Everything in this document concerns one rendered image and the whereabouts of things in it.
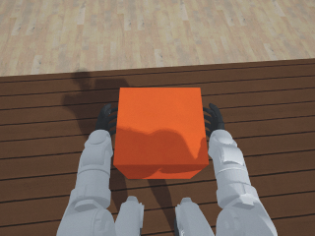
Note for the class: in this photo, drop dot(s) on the left robot forearm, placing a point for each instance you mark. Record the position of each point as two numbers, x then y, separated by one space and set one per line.
92 184

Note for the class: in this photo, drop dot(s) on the robot right upper arm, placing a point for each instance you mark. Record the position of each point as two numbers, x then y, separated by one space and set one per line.
237 221

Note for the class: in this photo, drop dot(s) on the robot right hand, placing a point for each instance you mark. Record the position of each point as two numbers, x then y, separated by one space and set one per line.
215 119

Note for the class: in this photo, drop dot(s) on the carton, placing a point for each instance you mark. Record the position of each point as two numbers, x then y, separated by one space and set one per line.
160 133

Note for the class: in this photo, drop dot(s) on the robot left upper arm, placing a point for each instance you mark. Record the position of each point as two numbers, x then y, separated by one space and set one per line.
93 222

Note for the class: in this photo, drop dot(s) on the right robot forearm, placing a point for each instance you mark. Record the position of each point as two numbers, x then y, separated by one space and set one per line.
234 186

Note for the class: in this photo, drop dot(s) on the robot right thigh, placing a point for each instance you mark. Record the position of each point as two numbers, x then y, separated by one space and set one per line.
190 219

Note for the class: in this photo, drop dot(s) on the robot left hand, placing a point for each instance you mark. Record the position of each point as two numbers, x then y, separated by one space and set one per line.
103 119

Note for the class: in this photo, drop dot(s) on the robot right shin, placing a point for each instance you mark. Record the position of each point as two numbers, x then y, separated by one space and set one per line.
184 200

